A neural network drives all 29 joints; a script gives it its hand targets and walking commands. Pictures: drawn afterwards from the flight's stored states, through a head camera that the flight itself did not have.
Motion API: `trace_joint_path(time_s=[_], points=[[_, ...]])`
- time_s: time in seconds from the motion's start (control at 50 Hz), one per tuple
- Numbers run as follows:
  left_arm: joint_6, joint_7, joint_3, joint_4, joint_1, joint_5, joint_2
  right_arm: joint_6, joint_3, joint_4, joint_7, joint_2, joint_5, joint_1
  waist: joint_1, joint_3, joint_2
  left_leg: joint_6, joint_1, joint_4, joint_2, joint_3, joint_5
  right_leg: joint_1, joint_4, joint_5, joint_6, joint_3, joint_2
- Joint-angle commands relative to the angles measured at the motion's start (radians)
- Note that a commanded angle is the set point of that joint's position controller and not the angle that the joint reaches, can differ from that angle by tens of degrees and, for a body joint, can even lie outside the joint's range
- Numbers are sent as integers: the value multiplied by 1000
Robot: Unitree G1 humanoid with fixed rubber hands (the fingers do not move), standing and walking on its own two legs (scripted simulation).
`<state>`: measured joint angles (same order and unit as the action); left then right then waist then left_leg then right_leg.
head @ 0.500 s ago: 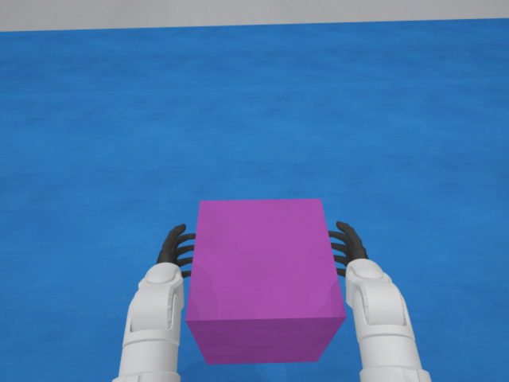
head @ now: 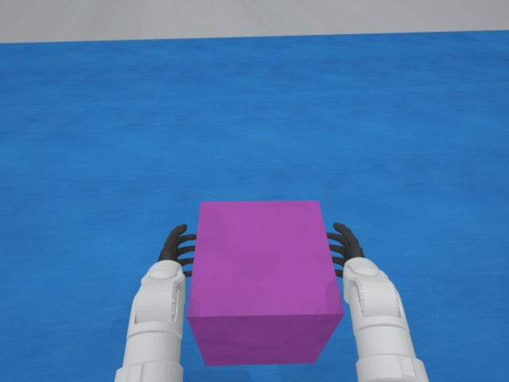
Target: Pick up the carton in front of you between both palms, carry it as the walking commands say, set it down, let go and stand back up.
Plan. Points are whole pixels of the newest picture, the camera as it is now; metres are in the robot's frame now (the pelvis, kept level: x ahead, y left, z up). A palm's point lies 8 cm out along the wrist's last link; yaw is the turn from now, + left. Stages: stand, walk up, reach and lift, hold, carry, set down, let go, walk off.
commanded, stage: hold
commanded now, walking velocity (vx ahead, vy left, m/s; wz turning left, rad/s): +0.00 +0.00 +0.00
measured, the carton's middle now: (260, 286) +0.30 +0.00 -0.04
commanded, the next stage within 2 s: set down in 0.58 s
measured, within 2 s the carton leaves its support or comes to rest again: neither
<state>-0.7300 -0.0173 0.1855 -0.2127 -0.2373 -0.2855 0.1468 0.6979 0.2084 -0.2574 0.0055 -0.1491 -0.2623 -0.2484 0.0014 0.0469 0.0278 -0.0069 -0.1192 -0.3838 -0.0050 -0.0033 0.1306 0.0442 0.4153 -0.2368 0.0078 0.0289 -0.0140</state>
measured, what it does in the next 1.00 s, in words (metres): stands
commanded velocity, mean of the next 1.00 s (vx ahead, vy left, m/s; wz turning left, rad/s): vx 0.00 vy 0.00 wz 0.00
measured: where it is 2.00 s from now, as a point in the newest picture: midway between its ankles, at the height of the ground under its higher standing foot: outside the picture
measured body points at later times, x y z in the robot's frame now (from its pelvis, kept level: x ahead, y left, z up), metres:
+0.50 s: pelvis +0.01 +0.02 +0.00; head -0.04 +0.03 +0.45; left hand +0.32 +0.16 +0.04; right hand +0.30 -0.15 +0.04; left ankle +0.06 +0.12 -0.74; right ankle +0.00 -0.12 -0.74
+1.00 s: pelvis +0.00 +0.00 -0.02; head +0.08 +0.01 +0.43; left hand +0.36 +0.16 -0.04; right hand +0.36 -0.14 -0.03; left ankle +0.06 +0.12 -0.74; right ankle +0.01 -0.12 -0.74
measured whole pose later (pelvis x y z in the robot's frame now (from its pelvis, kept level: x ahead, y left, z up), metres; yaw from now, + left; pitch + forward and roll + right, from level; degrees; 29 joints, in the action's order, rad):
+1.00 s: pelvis +0.00 +0.00 -0.02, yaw -1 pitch +4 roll +0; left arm -0.44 0.06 0.49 -0.51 -0.54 -0.44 0.18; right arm 0.42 0.49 -0.54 -0.02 -0.22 -0.43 -0.54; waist 0.03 0.10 0.03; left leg -0.01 -0.45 -0.58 0.02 -0.06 0.21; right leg 0.38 0.62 -0.31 0.01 0.08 -0.05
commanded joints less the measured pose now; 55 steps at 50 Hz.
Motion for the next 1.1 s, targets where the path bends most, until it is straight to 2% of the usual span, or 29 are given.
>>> trace_joint_path(time_s=[0.0, 0.14, 0.28, 0.36, 0.6, 0.64, 0.7, 0.76, 0.82, 0.92, 0.98, 1.08], points=[[45, 261, -523, 24, -470, 255, 937, -39, -505, 17, -256, -929, 238, -479, -1, -194, -8, 15, 237, 16, 88, -63, 19, 217, -136, -29, 28, 75, -43], [45, 288, -513, -31, -532, 258, 979, -47, -481, -35, -278, -961, 233, -544, -2, -199, -27, 7, 235, 34, 71, -68, 109, 235, -135, -106, 38, 64, -46], [41, 294, -487, -66, -555, 253, 991, -45, -451, -67, -291, -965, 221, -571, 0, -204, -49, -1, 224, 60, 52, -82, 140, 213, -118, -96, 33, 57, -59], [38, 293, -474, -74, -548, 250, 985, -40, -442, -69, -290, -962, 217, -566, 2, -207, -48, -3, 230, 61, 49, -82, 94, 203, -116, -63, 29, 58, -62], [35, 274, -482, -25, -507, 257, 955, -26, -470, -10, -263, -959, 227, -512, 4, -264, -35, -4, 270, 29, 64, -72, -163, 135, -112, 134, 7, 66, -72], [41, 272, -469, -31, -517, 249, 939, -28, -465, -15, -256, -960, 223, -519, 8, -260, -30, -1, 261, 24, 68, -70, -169, 132, -108, 148, 4, 68, -72], [63, 272, -413, -89, -568, 218, 909, -45, -421, -74, -249, -960, 196, -567, 16, -224, -19, 8, 219, 10, 75, -63, -111, 154, -96, 110, 1, 70, -69], [106, 275, -323, -194, -649, 166, 880, -86, -338, -179, -244, -955, 142, -642, 22, -185, -9, 17, 158, -15, 81, -55, -33, 202, -71, 46, 1, 69, -65], [165, 264, -204, -286, -720, 89, 829, -145, -226, -270, -226, -912, 66, -709, 27, -158, -5, 26, 75, -64, 84, -52, -9, 265, -24, 22, 3, 68, -65], [292, 227, -31, -374, -687, -36, 698, -277, -60, -351, -179, -754, -47, -694, 36, -183, -17, 23, -97, -159, 98, -38, -71, 400, 80, 72, -7, 50, -80], [392, 222, -34, -379, -694, -43, 678, -378, -66, -353, -167, -731, -51, -703, 31, -291, -15, 16, -168, -232, 111, -35, -143, 463, 154, 143, -18, 39, -96], [537, 226, -172, -370, -782, 31, 760, -523, -214, -352, -170, -791, 15, -790, 32, -578, -15, 9, -259, -386, 127, -35, -287, 581, 299, 254, -32, 27, -119]])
